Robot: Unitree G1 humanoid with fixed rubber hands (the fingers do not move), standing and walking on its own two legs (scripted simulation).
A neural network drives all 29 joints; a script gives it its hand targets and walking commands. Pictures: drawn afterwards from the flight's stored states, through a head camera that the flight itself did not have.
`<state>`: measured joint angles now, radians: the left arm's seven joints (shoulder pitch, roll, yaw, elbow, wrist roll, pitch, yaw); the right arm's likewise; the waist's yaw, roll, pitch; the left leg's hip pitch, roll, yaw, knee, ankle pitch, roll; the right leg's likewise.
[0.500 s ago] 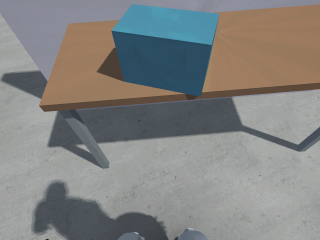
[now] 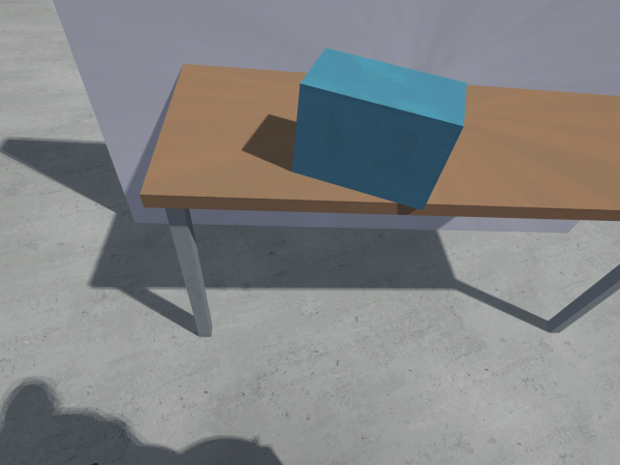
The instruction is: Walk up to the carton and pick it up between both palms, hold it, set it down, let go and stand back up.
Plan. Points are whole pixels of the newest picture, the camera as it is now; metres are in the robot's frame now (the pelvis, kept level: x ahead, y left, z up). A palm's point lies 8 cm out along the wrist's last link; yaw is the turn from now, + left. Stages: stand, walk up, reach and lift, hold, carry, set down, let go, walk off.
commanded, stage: walk up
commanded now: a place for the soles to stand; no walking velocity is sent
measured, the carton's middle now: (374, 129) +0.75 -0.15 +0.04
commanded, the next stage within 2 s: none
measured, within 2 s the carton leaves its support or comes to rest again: neither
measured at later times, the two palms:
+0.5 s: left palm out of the picture +0.08 +0.22 -0.10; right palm out of the picture +0.06 -0.38 -0.12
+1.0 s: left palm out of the picture +0.07 +0.24 -0.13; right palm out of the picture +0.09 -0.36 -0.11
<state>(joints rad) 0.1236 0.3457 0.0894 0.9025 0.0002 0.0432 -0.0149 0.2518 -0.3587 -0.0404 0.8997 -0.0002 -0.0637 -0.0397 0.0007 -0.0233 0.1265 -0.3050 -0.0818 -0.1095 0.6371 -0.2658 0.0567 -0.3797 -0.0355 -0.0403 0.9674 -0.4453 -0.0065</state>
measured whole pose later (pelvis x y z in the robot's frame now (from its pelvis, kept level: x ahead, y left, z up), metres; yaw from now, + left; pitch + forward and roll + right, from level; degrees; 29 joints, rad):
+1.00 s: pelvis +0.00 -0.06 -0.01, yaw +4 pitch +0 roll -1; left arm 0.18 0.34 0.09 0.90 0.00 0.02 -0.03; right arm 0.27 -0.36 -0.04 0.90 0.00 -0.06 -0.04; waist 0.00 -0.03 0.03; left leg -0.39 -0.05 -0.12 0.72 -0.32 0.01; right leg -0.32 -0.03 -0.10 0.72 -0.46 -0.04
